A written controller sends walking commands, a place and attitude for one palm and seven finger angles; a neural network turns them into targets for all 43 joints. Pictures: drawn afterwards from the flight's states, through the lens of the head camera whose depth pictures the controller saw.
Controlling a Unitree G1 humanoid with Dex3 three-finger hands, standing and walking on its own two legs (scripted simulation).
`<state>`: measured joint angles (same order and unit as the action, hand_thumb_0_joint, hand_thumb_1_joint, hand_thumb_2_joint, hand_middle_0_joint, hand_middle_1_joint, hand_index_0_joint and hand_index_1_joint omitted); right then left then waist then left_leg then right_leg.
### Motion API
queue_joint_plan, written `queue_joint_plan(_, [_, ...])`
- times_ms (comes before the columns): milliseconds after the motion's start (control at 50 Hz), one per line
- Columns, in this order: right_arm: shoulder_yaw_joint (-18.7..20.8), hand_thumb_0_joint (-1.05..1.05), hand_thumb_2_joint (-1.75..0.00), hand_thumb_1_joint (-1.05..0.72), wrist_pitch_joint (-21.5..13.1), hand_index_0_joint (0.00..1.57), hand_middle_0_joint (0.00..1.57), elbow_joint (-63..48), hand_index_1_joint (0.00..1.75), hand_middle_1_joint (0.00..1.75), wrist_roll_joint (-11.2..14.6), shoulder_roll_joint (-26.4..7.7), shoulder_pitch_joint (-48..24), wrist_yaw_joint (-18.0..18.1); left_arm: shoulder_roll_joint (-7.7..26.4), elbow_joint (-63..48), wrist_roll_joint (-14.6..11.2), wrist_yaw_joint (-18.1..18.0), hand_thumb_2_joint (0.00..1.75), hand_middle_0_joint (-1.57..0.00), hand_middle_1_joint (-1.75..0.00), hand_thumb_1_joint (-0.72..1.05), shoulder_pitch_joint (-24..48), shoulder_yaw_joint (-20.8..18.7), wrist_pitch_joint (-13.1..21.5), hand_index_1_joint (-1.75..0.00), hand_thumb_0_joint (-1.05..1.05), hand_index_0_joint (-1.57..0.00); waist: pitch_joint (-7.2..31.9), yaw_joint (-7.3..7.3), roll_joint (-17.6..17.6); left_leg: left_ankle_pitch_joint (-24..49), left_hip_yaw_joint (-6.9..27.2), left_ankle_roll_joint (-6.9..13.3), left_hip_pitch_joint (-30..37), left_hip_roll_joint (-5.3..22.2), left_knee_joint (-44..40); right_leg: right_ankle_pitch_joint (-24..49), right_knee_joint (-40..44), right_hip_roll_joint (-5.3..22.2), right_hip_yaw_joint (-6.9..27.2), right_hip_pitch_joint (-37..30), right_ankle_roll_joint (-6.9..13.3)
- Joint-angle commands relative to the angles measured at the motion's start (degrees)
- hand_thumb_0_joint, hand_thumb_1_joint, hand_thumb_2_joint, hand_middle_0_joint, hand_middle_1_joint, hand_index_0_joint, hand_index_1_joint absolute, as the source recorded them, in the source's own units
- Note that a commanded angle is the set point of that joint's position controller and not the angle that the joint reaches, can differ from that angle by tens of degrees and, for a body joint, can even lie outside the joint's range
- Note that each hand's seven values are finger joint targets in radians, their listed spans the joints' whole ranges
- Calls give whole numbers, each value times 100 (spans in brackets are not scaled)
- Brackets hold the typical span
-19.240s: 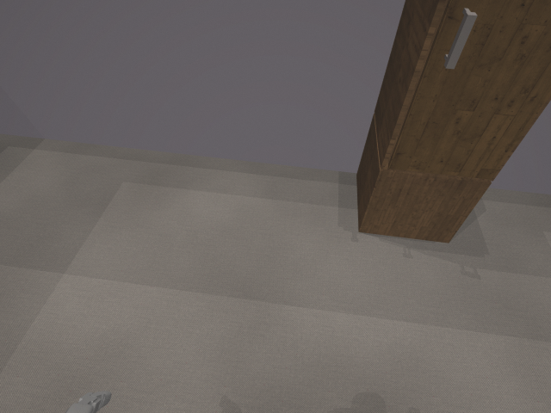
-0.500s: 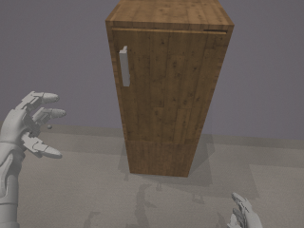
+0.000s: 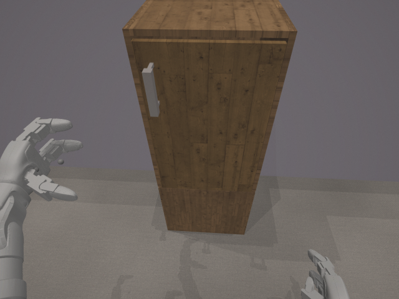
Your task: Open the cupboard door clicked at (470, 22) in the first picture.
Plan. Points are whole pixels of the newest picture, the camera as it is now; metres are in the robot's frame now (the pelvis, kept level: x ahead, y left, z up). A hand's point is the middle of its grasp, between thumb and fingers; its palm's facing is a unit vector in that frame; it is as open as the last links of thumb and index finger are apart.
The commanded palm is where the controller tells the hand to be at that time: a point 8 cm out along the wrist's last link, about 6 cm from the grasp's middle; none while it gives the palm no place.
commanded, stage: move the hooked fingers beside the handle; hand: left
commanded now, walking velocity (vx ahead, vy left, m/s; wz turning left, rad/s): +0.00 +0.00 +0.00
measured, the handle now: (153, 89) +0.58 +0.18 +0.14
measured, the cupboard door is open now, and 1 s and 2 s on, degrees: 0 0 0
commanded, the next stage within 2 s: none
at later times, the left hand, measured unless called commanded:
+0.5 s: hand (88, 136) +0.37 +0.26 +0.15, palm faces +0.05 -1.00 -0.01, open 14.0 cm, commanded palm +0.35 +0.31 +0.15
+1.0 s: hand (107, 114) +0.45 +0.25 +0.15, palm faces +0.05 -1.00 +0.02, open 14.0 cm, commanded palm +0.43 +0.30 +0.15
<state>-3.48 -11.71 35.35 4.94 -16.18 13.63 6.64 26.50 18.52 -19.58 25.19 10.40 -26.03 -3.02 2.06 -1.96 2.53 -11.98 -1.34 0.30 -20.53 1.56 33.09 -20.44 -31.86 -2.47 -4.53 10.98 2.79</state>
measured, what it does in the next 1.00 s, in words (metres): stands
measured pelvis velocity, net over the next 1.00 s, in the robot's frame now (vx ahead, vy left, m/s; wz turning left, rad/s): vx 0.00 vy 0.02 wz -0.01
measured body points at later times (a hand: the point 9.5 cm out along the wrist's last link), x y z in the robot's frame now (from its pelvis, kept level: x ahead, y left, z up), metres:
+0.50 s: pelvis +0.01 +0.02 +0.00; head +0.01 +0.02 +0.45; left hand +0.36 +0.32 +0.16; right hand +0.15 -0.22 -0.09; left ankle +0.06 +0.12 -0.73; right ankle -0.03 -0.08 -0.73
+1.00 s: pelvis +0.00 +0.02 -0.01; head +0.04 +0.02 +0.44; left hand +0.44 +0.31 +0.15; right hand +0.06 -0.25 -0.11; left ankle +0.06 +0.12 -0.73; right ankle -0.03 -0.08 -0.73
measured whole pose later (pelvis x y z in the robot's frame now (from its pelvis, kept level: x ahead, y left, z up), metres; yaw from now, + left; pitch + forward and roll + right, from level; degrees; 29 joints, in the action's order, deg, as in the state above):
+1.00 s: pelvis +0.00 +0.02 -0.01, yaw -1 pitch +6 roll -1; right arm -2.6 -4.2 38.5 3.5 -16.6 20.0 4.8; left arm 30.7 55.4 -10.9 18.1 43.9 -21.5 5.2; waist 2.0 4.7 1.0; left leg -12.8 -2.2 1.8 -29.3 1.2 36.1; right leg -20.8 -34.7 -1.9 -3.7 19.8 1.7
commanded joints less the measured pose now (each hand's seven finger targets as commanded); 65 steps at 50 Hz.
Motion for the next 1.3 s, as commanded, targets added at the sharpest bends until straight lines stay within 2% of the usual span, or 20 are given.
queue_joint_plan(0, [284,0,-90,-90,-297,20,20,-863,30,30,21,-676,-529,106,1419,-992,-81,48,30,-30,-120,-50,2424,-36,325,-120,0,-30,902,177,150,528,290,241,1264,-190,-194,1549,702,169,504,971,-369])
queue_joint_plan(140, [302,0,-90,-90,-259,20,20,-852,30,30,-26,-684,-393,67,1484,-1001,42,-212,30,-30,-120,-50,2678,-26,464,-120,0,-30,1475,114,195,806,343,240,1556,-181,-195,1668,573,117,347,843,-230])
queue_joint_plan(240, [298,0,-90,-90,-171,20,20,-847,30,30,-58,-668,-340,-5,1405,-767,136,-488,30,-30,-120,-50,2605,-82,451,-120,0,-30,1456,44,18,921,373,225,1519,-152,-287,1724,536,78,244,771,-180])
queue_joint_plan(320, [309,0,-90,-90,-39,20,20,-807,30,30,-63,-699,-283,-27,1397,-532,248,-587,30,-30,-120,-50,2909,-44,327,-120,0,-30,1326,117,94,911,345,212,1474,-116,-330,1749,551,79,254,893,-182])
queue_joint_plan(340, [322,0,-90,-90,-11,20,20,-808,30,30,-66,-711,-237,-32,1517,-427,251,-614,30,-30,-120,-50,2774,-157,330,-120,0,-30,1361,84,-162,945,333,232,1384,-111,-306,1773,551,71,261,784,-189])
queue_joint_plan(380, [326,0,-90,-90,53,20,20,-777,30,30,-50,-725,-229,-15,1436,-405,308,-618,30,-30,-120,-50,3254,8,329,-120,0,-30,1322,211,23,908,317,223,1430,-98,-313,1742,550,81,266,921,-190])
queue_joint_plan(460, [364,0,-90,-90,51,20,20,-780,30,30,-90,-726,-149,-36,1214,-686,369,-664,30,-30,-120,-50,3548,249,531,-120,0,-30,1755,251,387,1148,415,197,1887,-67,-247,1713,504,42,242,999,-142])
queue_joint_plan(520, [346,0,-90,-90,112,20,20,-621,30,30,-80,-747,-69,-7,1035,-165,401,-699,30,-30,-120,-50,4043,492,560,-120,0,-30,1336,429,187,694,480,188,1714,-41,-329,1274,593,27,211,1296,-153])
queue_joint_plan(540, [348,0,-90,-90,126,20,20,-576,30,30,-74,-760,-10,4,1083,60,385,-715,30,-30,-120,-50,4159,483,561,-120,0,-30,1186,475,-46,540,450,231,1536,-46,-312,1175,642,23,233,1322,-171])
queue_joint_plan(640, [381,0,-90,-90,267,20,20,-486,30,30,-111,-851,172,-28,1654,890,558,-817,30,-30,-120,-50,4266,85,555,-120,0,-30,1463,355,-31,602,403,233,1353,-77,-240,1266,560,88,297,1177,-161])
queue_joint_plan(720, [387,0,-90,-90,317,20,20,-499,30,30,-126,-835,240,-76,1465,889,636,-829,30,-30,-120,-50,5029,375,843,-120,0,-30,1676,473,517,697,490,172,1629,-43,-200,1226,473,63,261,1385,-128])
queue_joint_plan(800, [408,0,-90,-90,384,20,20,-377,30,30,-139,-911,434,-86,1677,1506,635,-810,30,-30,-120,-50,5358,273,1076,-120,0,-30,1568,570,225,583,465,216,1400,-41,-127,1205,458,41,298,1461,-148])
queue_joint_plan(840, [431,0,-90,-90,440,20,20,-307,30,30,-140,-949,573,-80,1821,2063,626,-754,30,-30,-120,-50,5422,175,1108,-120,0,-30,1429,613,-258,438,396,267,1065,-47,-78,1150,469,51,317,1416,-187])
queue_joint_plan(920, [443,0,-90,-90,525,20,20,-253,30,30,-143,-984,731,-103,2000,2640,775,-666,30,-30,-120,-50,5977,230,1212,-120,0,-30,1503,662,162,417,369,257,915,-72,30,1189,361,86,381,1594,-196])
queue_joint_plan(980, [477,0,-90,-90,560,20,20,-250,30,30,-176,-988,882,-154,2012,2518,836,-642,30,-30,-120,-50,6227,275,1480,-120,0,-30,2016,690,518,701,430,231,1260,-60,149,1308,247,52,370,1664,-173])
queue_joint_plan(1020, [500,0,-90,-90,580,20,20,-193,30,30,-193,-1002,970,-169,2045,2623,813,-617,30,-30,-120,-50,6364,235,1628,-120,0,-30,2109,729,400,774,432,240,1300,-35,207,1373,220,19,371,1704,-184])
queue_joint_plan(1040, [514,0,-90,-90,618,20,20,-163,30,30,-204,-1024,1054,-166,2203,2783,769,-616,30,-30,-120,-50,6274,56,1670,-120,0,-30,2092,738,-25,803,412,284,1104,-29,251,1487,211,9,380,1564,-202])
queue_joint_plan(1140, [537,0,-90,-90,749,20,20,-100,30,30,-203,-1065,1238,-193,2366,3332,829,-532,30,-30,-120,-50,6363,-18,1597,-120,0,-30,2002,748,97,885,328,305,852,-62,342,1681,139,13,403,1627,-222])
queue_joint_plan(1200, [535,0,-90,-90,830,20,20,-108,30,30,-213,-1057,1305,-215,2297,3415,988,-580,30,-30,-120,-50,6749,195,1552,-120,0,-30,1877,876,342,869,341,292,781,-47,366,1637,103,11,392,1881,-242])
queue_joint_plan(1280, [579,0,-90,-90,897,20,20,-125,30,30,-254,-1078,1440,-252,2554,3256,1019,-687,30,-30,-120,-50,6792,-71,1741,-120,0,-30,2409,832,390,1212,351,277,1028,-18,469,1859,8,-30,400,1773,-230])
